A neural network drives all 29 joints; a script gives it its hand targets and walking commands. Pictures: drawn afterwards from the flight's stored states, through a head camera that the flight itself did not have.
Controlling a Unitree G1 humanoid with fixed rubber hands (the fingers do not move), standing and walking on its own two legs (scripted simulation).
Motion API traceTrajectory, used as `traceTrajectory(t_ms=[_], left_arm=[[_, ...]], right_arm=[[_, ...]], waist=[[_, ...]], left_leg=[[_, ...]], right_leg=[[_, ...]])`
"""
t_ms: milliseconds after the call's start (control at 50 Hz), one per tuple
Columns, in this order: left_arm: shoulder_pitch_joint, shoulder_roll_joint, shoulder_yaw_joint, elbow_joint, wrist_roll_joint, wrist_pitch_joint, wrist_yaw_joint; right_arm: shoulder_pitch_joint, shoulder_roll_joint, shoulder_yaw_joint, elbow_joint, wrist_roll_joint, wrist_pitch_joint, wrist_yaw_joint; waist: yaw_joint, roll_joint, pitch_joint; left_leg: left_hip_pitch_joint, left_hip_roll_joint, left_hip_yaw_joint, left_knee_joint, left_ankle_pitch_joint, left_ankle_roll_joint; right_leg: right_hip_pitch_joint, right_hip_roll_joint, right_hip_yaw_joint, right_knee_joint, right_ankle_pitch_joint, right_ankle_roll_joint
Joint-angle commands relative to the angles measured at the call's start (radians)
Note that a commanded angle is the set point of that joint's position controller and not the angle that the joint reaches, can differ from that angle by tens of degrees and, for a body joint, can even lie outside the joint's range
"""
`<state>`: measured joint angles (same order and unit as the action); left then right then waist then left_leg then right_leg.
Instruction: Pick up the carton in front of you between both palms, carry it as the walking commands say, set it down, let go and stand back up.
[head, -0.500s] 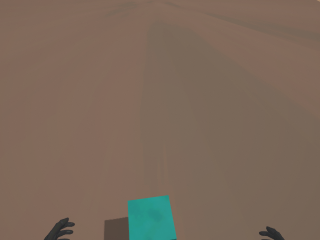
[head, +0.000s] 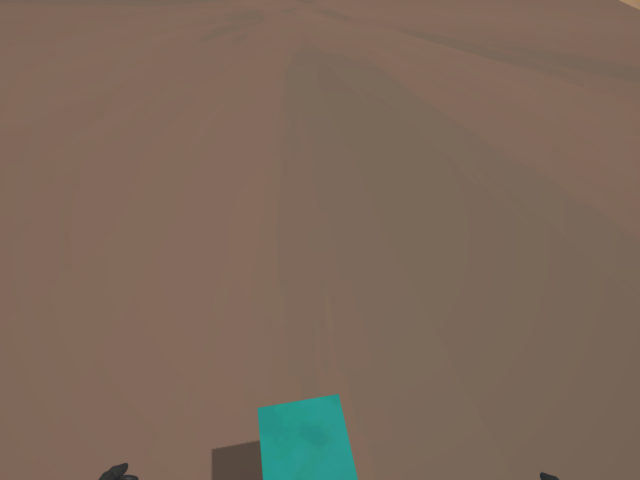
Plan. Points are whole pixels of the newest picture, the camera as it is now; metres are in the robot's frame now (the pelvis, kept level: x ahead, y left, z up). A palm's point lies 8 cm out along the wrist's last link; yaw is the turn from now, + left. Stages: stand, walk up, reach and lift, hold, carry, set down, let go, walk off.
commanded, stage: stand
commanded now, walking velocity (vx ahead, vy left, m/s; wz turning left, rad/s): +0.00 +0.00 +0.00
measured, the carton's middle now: (304, 457) +0.35 +0.04 -0.65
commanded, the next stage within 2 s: none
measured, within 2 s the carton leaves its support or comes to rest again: neither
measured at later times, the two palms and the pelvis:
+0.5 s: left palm out of the picture +0.08 +0.30 -0.10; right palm out of the picture +0.08 -0.31 -0.09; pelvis -0.01 +0.00 +0.00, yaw +0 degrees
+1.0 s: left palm out of the picture +0.07 +0.30 -0.10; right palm out of the picture +0.08 -0.32 -0.09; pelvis -0.02 -0.01 +0.01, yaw +0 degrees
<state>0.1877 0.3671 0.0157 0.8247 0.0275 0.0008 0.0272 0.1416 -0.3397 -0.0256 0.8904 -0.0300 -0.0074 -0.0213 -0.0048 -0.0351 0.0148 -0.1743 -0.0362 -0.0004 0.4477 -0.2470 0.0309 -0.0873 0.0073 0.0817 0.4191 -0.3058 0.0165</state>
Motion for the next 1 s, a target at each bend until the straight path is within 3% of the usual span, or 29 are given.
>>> traceTrajectory(t_ms=[0, 380, 980], left_arm=[[-0.022, 0.144, 0.03, -0.038, -0.001, -0.013, 0.004], [-0.037, 0.167, 0.019, 0.064, -0.003, -0.021, -0.003], [-0.061, 0.191, 0.013, 0.138, -0.009, -0.021, -0.009]], right_arm=[[-0.04, -0.172, -0.035, -0.037, 0.002, -0.012, -0.003], [-0.061, -0.198, -0.023, 0.055, 0.009, -0.014, 0.004], [-0.077, -0.221, -0.009, 0.118, 0.015, -0.015, 0.006]], waist=[[0.001, 0.03, -0.038], [0.0, 0.032, -0.011], [-0.002, 0.034, -0.013]], left_leg=[[0.075, 0.129, -0.115, -0.065, 0.278, -0.008], [0.08, 0.138, -0.125, -0.119, 0.186, -0.005], [0.086, 0.146, -0.135, -0.138, 0.206, 0.001]], right_leg=[[-0.061, -0.086, 0.052, -0.058, 0.238, -0.018], [-0.062, -0.099, 0.067, -0.117, 0.191, -0.025], [-0.043, -0.109, 0.064, -0.143, 0.2, -0.032]])
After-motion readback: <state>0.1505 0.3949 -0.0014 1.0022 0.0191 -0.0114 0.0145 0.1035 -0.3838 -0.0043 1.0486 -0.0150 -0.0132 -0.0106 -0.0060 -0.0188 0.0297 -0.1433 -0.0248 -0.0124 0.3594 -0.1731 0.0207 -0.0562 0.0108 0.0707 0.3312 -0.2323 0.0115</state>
